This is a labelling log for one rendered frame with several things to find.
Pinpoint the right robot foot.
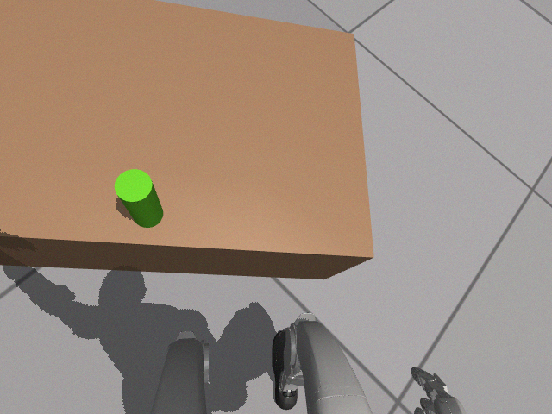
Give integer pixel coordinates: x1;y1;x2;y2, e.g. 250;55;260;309
272;331;298;410

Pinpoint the can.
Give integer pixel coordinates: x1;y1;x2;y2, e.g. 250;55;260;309
115;169;163;228

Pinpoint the right robot hand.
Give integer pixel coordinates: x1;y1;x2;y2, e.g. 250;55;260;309
411;367;467;414

